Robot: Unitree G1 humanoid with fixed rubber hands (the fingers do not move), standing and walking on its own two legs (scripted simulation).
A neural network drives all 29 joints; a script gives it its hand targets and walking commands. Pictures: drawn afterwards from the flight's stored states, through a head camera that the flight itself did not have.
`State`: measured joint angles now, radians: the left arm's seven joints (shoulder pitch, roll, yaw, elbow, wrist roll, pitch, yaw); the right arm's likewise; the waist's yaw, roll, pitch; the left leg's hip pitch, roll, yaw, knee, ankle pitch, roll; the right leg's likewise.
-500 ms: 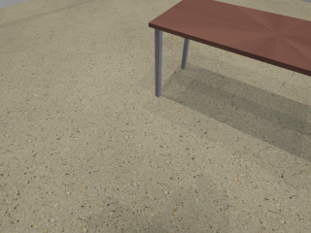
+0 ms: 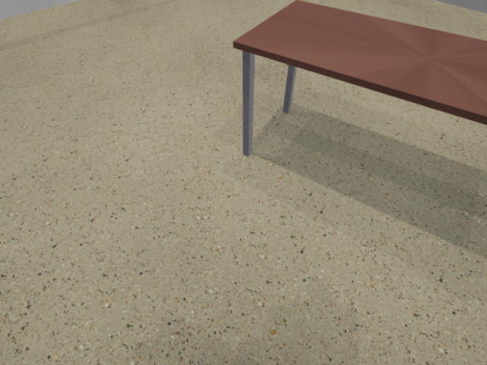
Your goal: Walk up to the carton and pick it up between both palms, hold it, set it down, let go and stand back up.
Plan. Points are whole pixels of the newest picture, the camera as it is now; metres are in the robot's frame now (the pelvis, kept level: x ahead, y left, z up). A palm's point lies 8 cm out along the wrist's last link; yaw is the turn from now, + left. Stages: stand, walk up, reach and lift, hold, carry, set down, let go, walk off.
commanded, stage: stand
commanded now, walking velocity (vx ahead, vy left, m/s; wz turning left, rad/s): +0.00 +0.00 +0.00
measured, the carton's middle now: out of the picture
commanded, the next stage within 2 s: none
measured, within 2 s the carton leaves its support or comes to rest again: neither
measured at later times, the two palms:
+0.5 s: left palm out of the picture -0.03 +0.19 -0.15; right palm out of the picture -0.05 -0.20 -0.15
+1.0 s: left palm out of the picture -0.03 +0.20 -0.15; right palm out of the picture -0.04 -0.20 -0.15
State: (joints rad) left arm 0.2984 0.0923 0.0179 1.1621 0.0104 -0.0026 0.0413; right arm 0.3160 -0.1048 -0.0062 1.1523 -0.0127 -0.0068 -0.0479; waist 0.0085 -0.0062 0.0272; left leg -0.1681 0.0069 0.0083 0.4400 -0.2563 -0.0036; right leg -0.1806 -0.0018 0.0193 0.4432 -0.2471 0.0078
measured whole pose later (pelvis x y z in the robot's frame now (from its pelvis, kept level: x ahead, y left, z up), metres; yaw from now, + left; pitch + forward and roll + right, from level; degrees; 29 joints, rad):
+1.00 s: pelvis +0.00 +0.00 +0.00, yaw +0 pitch +0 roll +0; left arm 0.31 0.10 0.01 1.15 0.01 -0.01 0.04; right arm 0.35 -0.11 0.00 1.14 -0.01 -0.01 -0.04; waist 0.00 0.00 0.03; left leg -0.19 0.00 0.00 0.44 -0.25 0.00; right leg -0.19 -0.01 0.01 0.43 -0.23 0.02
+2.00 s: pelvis -0.01 +0.00 +0.00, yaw +0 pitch -1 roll +0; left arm 0.33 0.09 0.01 1.17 0.01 -0.01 0.04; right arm 0.34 -0.10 0.00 1.13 -0.01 -0.02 -0.04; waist 0.01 0.00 0.02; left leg -0.17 0.01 0.00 0.44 -0.24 -0.01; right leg -0.18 -0.01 0.01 0.43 -0.23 0.01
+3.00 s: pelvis -0.01 +0.00 +0.00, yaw +1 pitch -1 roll +0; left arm 0.35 0.10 0.01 1.15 0.01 -0.01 0.03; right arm 0.37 -0.10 0.00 1.12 -0.01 -0.02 -0.04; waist 0.00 -0.01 0.01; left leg -0.20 0.00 0.00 0.44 -0.23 0.00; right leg -0.20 -0.01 0.01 0.43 -0.22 0.02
